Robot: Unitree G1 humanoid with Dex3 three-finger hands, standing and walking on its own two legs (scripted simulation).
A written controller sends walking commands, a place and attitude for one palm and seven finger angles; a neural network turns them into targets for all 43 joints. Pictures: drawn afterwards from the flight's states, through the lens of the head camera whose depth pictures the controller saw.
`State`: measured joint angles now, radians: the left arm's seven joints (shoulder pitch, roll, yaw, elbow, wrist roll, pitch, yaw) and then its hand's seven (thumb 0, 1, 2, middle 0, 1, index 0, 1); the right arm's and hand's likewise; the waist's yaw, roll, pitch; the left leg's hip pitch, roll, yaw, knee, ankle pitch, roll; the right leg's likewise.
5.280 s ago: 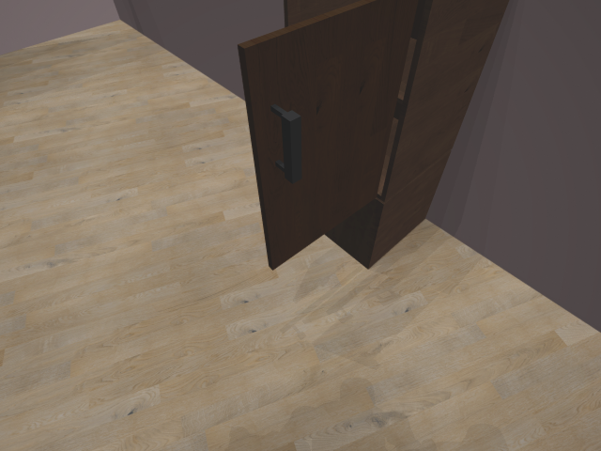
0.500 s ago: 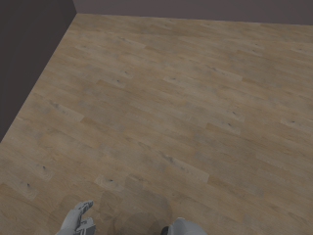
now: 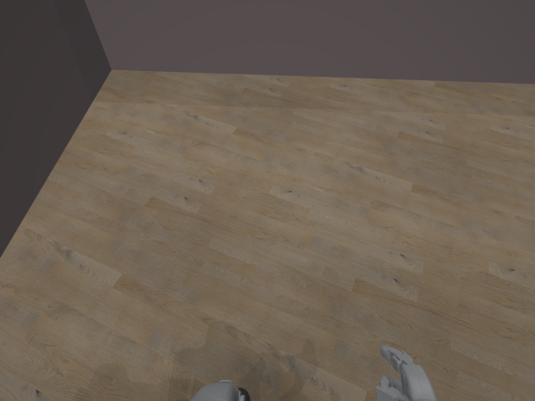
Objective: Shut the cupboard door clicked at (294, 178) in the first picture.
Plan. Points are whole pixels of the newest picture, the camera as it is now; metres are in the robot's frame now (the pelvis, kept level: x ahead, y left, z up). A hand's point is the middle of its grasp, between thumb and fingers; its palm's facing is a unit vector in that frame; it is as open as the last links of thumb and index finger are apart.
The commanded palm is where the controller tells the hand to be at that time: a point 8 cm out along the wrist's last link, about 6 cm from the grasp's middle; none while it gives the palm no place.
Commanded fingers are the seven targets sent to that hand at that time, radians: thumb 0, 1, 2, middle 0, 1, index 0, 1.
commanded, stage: walk around to get in front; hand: left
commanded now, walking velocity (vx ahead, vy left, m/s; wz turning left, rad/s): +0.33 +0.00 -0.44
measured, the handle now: out of the picture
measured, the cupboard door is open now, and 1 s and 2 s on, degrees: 88 88 88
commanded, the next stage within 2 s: walk to a spot facing it in 0.10 s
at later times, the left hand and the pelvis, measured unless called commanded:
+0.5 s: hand (230, 269) +0.37 +0.13 -0.14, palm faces -0.10 -0.97 -0.20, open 7.4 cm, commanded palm none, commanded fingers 0.00 0.90 0.90 -0.20 -0.30 -0.20 -0.30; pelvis +0.20 -0.03 +0.01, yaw -1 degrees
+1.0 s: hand (175, 313) +0.27 +0.21 -0.15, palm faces +0.32 -0.91 -0.26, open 7.4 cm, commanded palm none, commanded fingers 0.00 0.90 0.90 -0.20 -0.30 -0.20 -0.30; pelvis +0.25 -0.02 +0.02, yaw +16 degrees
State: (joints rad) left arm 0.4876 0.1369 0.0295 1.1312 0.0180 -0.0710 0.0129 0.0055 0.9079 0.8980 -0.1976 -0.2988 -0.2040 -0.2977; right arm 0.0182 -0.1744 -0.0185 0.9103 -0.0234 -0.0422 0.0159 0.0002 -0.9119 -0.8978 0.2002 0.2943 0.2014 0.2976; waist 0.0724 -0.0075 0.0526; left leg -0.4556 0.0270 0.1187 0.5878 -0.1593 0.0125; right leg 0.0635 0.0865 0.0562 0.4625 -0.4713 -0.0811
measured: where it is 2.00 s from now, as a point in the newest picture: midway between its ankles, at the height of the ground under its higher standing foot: (301, 378)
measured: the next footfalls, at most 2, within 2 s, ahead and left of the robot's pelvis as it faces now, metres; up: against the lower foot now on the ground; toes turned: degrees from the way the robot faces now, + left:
right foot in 0.42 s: +0.29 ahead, -0.15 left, +0.00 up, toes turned -10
left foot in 0.78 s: +0.29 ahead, +0.10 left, +0.00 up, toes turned +19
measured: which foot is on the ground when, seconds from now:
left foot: down 0.00-0.44, up 0.46-0.76, down 0.78-1.00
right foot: down 0.00-0.00, up 0.02-0.40, down 0.42-0.76, up 0.78-1.00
